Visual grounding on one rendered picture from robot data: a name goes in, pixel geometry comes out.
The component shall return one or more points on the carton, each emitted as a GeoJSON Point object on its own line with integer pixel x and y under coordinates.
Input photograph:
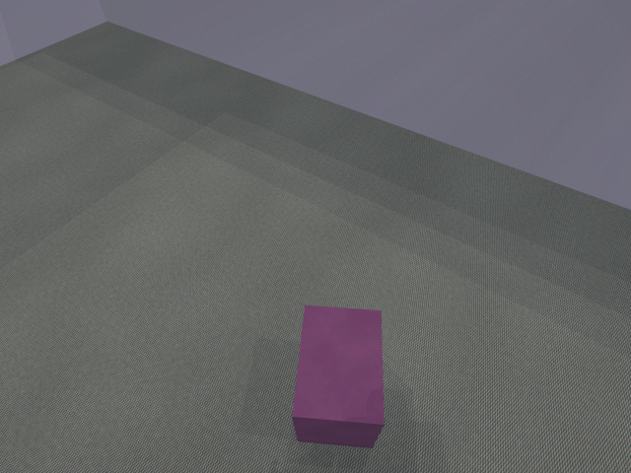
{"type": "Point", "coordinates": [339, 394]}

